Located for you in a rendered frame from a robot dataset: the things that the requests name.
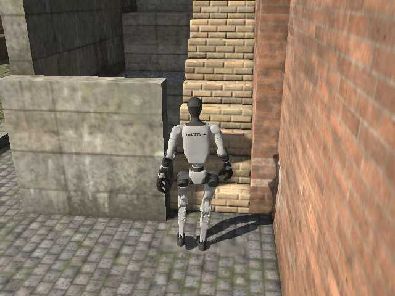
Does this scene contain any left robot forearm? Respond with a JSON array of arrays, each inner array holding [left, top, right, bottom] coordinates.
[[158, 150, 172, 178]]

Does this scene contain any right robot thigh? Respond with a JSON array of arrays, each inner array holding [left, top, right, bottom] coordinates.
[[200, 171, 219, 215]]

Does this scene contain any robot left upper arm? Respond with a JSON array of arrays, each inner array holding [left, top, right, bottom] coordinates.
[[165, 125, 183, 159]]

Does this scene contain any robot right hand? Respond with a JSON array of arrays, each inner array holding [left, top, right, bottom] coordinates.
[[218, 168, 233, 181]]

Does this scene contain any robot right upper arm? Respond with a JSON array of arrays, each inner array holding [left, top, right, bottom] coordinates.
[[209, 123, 227, 157]]

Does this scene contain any left robot foot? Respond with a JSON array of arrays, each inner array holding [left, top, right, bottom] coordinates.
[[177, 232, 185, 247]]

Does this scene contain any robot left hand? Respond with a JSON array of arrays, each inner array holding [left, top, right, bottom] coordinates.
[[156, 177, 170, 194]]

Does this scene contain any right robot forearm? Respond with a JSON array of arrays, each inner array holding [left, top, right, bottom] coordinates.
[[220, 148, 231, 170]]

